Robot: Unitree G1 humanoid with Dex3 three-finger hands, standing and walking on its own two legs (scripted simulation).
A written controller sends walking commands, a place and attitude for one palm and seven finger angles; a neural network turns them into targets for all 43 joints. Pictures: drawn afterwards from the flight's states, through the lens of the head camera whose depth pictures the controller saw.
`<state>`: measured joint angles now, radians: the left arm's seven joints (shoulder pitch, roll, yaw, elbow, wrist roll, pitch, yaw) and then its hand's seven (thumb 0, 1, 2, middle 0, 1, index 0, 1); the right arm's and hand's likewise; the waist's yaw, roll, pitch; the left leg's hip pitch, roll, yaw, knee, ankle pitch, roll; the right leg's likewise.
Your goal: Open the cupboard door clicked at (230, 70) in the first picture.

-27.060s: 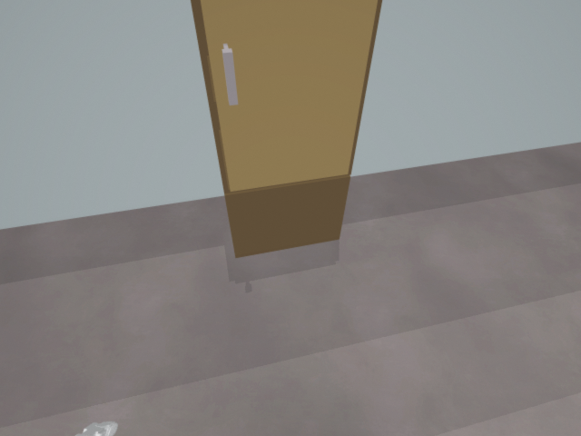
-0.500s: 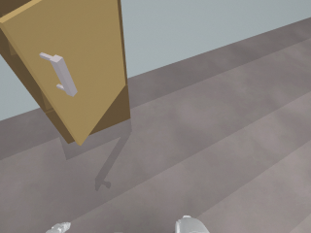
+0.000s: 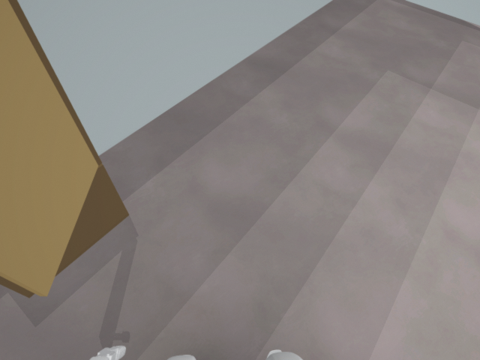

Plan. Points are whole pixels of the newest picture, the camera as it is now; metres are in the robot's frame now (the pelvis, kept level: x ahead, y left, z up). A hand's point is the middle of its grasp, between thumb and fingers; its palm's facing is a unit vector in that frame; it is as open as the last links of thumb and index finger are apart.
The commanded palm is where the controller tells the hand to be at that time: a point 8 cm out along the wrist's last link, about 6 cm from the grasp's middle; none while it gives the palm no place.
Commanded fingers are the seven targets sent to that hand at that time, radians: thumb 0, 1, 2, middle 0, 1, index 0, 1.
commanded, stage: walk to a spot facing it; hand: left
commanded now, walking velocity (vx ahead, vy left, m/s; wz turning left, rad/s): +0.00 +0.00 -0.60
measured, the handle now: out of the picture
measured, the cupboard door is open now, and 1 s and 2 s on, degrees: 37 37 37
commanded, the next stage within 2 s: turn to face it in 1.64 s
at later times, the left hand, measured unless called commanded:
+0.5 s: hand (168, 353) +0.15 +0.13 -0.14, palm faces -0.26 -0.93 -0.24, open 7.3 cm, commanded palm none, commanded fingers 0.00 0.90 0.90 -0.20 -0.30 -0.20 -0.30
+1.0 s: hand (249, 210) +0.45 -0.01 -0.14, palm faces -0.60 -0.78 -0.19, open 7.4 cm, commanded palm none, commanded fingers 0.00 0.90 0.90 -0.20 -0.30 -0.20 -0.30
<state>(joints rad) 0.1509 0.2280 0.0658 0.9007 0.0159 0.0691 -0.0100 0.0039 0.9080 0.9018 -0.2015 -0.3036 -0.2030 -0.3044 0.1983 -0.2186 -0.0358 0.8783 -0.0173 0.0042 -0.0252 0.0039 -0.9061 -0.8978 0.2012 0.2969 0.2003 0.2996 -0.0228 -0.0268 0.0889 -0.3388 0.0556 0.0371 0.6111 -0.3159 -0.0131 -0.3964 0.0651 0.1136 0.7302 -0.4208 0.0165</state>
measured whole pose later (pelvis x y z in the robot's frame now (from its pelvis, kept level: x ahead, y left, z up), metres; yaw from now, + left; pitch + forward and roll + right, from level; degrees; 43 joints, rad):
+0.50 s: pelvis +0.05 -0.05 +0.02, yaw -18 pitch +1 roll +1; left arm 0.26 0.19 0.06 0.95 0.02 -0.01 -0.01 0.00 0.91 0.90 -0.20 -0.30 -0.20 -0.30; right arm 0.19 -0.25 -0.07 0.91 -0.02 0.03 0.02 0.01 -0.91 -0.90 0.20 0.30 0.20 0.30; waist 0.01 0.01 0.08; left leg -0.51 0.10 0.06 0.98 -0.34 -0.07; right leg -0.19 0.01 0.02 0.45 -0.28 -0.04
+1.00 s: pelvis +0.23 -0.10 +0.02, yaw -36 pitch +2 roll +0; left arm 0.09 0.24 0.08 0.93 0.03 0.02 -0.06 0.01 0.92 0.90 -0.19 -0.30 -0.19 -0.30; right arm 0.42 -0.16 -0.02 1.01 -0.04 -0.06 -0.02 0.00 -0.90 -0.90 0.20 0.30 0.20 0.30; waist -0.03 -0.02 0.08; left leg -0.03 0.09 0.25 0.35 -0.33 -0.03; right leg -0.62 -0.08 -0.08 0.90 -0.19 -0.01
